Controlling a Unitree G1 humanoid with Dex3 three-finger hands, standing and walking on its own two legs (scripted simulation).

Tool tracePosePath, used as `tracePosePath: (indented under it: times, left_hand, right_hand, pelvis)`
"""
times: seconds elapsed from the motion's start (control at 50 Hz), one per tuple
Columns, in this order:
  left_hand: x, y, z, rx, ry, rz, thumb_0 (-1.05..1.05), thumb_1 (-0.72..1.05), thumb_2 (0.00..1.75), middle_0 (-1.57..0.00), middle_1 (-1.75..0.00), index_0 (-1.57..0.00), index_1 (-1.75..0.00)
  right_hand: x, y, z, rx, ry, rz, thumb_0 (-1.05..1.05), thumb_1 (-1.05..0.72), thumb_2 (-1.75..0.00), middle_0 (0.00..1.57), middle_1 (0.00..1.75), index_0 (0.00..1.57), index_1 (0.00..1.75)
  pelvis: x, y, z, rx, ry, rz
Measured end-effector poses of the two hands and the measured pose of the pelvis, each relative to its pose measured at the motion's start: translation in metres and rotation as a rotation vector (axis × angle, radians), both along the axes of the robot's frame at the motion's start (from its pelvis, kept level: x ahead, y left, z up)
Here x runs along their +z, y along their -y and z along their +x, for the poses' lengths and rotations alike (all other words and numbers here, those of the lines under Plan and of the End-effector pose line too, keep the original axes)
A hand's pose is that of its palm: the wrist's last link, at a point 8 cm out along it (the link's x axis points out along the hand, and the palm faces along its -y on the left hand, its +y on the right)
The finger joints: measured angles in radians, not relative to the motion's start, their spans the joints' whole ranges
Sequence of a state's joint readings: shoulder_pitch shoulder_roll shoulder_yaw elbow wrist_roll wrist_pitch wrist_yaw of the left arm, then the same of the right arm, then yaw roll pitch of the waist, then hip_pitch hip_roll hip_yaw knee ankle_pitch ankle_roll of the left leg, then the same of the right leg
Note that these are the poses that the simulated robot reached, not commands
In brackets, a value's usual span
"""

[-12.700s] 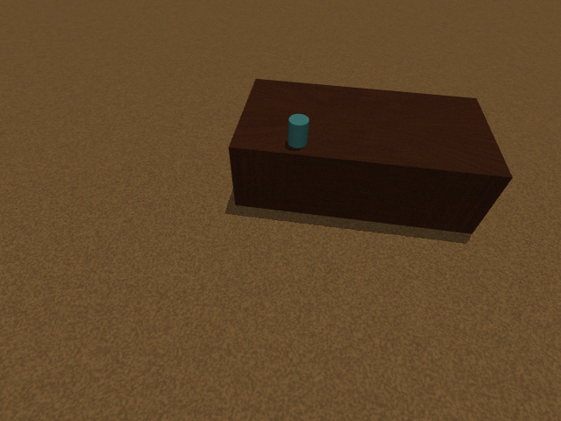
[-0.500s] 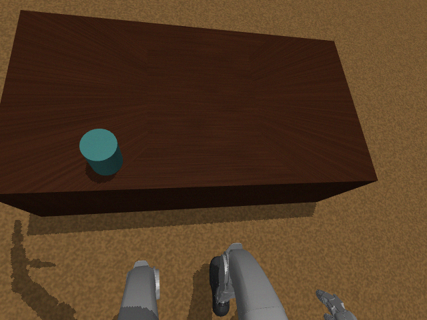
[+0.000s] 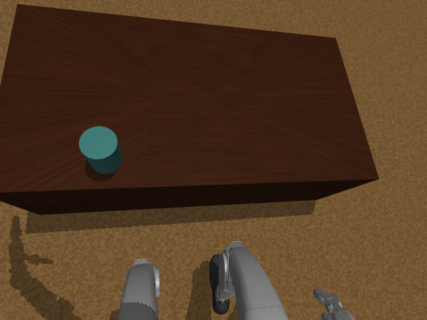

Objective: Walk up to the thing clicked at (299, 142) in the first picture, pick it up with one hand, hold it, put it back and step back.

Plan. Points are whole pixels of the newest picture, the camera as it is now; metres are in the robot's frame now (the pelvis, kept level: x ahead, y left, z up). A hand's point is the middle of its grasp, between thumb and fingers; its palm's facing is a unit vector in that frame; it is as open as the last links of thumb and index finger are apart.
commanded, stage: go down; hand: left
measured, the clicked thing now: (102, 151) +0.49 +0.20 -0.24
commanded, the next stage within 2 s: none
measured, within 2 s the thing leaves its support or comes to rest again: neither
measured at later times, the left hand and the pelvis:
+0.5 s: hand out of the picture +0.44 +0.41 +0.06, palm faces +0.21 -0.98 +0.00, open 17.3 cm; pelvis +0.00 +0.00 -0.01, yaw +0 degrees
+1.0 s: hand out of the picture +0.45 +0.40 +0.07, palm faces +0.22 -0.98 +0.02, open 17.4 cm; pelvis +0.00 +0.00 -0.01, yaw +0 degrees
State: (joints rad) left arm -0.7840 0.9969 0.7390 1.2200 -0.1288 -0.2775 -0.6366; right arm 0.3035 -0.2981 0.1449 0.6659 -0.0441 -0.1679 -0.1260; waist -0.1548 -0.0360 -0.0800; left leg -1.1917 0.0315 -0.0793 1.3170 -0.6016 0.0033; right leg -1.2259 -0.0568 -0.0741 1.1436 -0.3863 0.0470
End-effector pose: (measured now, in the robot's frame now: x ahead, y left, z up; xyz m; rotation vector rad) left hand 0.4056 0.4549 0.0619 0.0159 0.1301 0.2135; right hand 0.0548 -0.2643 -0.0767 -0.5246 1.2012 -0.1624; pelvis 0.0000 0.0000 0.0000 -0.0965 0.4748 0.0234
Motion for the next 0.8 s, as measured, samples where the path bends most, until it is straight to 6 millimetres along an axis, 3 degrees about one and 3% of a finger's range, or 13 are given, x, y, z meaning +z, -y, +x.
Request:
tracePosePath:
  times: [0.22, 0.46, 0.8]
  left_hand:
    - [0.0073, 0.0002, 0.0081, 0.003, 0.035, -0.014, -0.01, -0.48, 0.08, -0.04, -0.04, -0.03, -0.05]
    - [0.0013, -0.0005, 0.0040, 0.001, 0.060, -0.004, -0.01, -0.48, 0.08, -0.04, -0.04, -0.03, -0.05]
    - [0.0093, -0.0043, 0.0049, 0.022, 0.082, -0.006, -0.01, -0.48, 0.08, -0.04, -0.04, -0.03, -0.05]
  right_hand:
    - [0.0018, 0.0014, -0.0009, -0.013, 0.004, -0.011, 0.00, -0.90, -0.90, 0.21, 0.30, 0.21, 0.30]
    - [-0.0048, 0.0021, -0.0023, -0.005, -0.016, -0.005, 0.00, -0.90, -0.90, 0.21, 0.30, 0.21, 0.30]
    - [-0.0066, 0.0045, -0.0025, -0.009, -0.010, -0.003, 0.00, -0.90, -0.90, 0.21, 0.30, 0.21, 0.30]
  pelvis:
    - [-0.0005, 0.0000, 0.0020, -0.001, -0.002, -0.003]
    - [-0.0048, 0.0008, -0.0011, -0.001, -0.011, -0.001]
    - [-0.0066, 0.0034, -0.0018, -0.001, -0.015, -0.002]
